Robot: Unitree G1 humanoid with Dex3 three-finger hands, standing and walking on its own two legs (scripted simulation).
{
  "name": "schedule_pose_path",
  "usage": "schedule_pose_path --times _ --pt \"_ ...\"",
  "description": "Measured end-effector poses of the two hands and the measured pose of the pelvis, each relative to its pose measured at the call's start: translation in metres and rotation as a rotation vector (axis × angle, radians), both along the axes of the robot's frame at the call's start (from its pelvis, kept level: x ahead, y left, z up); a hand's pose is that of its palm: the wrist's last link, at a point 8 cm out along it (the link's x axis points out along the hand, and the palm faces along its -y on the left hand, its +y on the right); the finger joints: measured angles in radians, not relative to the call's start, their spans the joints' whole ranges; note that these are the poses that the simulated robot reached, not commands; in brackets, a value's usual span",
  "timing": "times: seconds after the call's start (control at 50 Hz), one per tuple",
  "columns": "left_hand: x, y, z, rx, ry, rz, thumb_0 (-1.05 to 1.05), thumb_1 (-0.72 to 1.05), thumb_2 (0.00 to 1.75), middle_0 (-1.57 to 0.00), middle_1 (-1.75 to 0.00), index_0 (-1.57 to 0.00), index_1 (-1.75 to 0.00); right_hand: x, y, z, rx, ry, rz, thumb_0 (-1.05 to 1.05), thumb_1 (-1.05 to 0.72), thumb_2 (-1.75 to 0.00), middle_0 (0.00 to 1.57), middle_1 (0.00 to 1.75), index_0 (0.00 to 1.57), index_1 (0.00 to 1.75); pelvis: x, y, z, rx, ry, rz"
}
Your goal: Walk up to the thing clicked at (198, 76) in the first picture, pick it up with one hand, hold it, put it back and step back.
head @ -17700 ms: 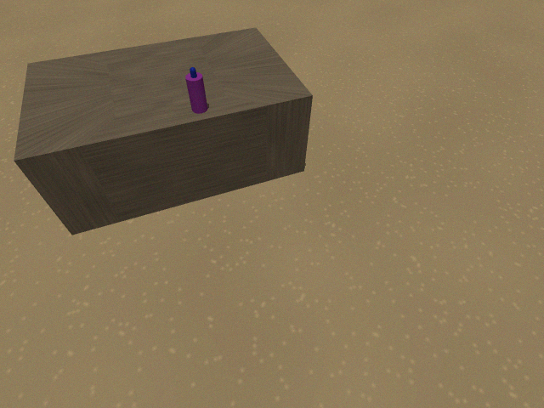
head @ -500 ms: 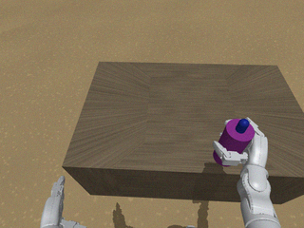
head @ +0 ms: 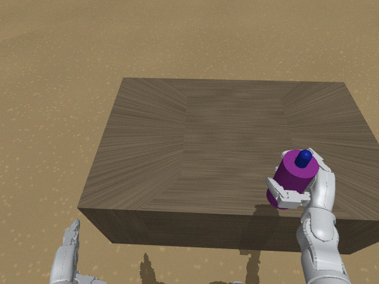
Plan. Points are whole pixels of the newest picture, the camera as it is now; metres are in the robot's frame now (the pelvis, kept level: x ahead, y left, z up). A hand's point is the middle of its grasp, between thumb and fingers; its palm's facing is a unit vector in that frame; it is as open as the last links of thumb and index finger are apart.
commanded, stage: hold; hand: right
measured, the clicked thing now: (291, 177) +0.33 -0.19 +0.05
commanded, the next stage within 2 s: crouch in 0.04 s
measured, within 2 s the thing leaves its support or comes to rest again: rests again in 1.96 s
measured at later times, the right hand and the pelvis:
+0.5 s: hand (285, 183) +0.35 -0.20 -0.03, palm faces +0.32 +0.95 -0.03, open 8.8 cm; pelvis -0.01 +0.00 -0.02, yaw +1 degrees
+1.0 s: hand (282, 175) +0.42 -0.23 -0.10, palm faces +0.33 +0.94 -0.02, open 8.8 cm; pelvis -0.02 -0.02 -0.07, yaw +2 degrees
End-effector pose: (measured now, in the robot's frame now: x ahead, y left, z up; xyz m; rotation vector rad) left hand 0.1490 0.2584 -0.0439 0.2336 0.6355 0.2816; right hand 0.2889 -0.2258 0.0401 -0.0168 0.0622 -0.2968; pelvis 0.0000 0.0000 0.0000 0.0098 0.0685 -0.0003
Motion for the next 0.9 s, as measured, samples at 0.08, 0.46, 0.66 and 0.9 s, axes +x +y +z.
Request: schedule_pose_path --times 0.08,0.46,0.66,0.9 --pt "0.0 0.001 -0.001 0.003 0.002 -0.001 -0.01 -0.55 0.07 -0.06 -0.06 -0.06 -0.07 0.001 0.0 0.001 -0.001 -0.001 0.004 0.02 0.25 -1.12 0.75 1.04 0.81 1.05 0.0 0.0 0.0 -0.001 0.001 -0.001" --pt "-0.007 0.007 -0.013 0.036 0.037 -0.007 -0.01 -0.52 0.04 -0.05 -0.05 -0.06 -0.04 0.02 -0.014 -0.05 0.013 0.062 -0.031 0.02 0.26 -1.12 0.75 1.05 0.81 1.05 -0.009 0.003 -0.015 0.002 0.081 0.006" --pt "-0.013 -0.003 -0.014 0.102 0.026 -0.075 -0.01 -0.52 0.05 -0.05 -0.06 -0.07 -0.05 0.043 -0.03 -0.098 0.019 0.061 -0.038 0.02 0.26 -1.13 0.75 1.05 0.81 1.05 -0.016 0.0 -0.042 0.018 0.175 0.013" --pt "-0.028 0.003 -0.004 0.215 0.033 -0.062 -0.01 -0.52 0.06 -0.06 -0.06 -0.07 -0.06 0.08 -0.046 -0.126 0.012 0.03 -0.046 0.02 0.26 -1.13 0.75 1.05 0.81 1.05 -0.022 -0.013 -0.066 0.041 0.253 0.024"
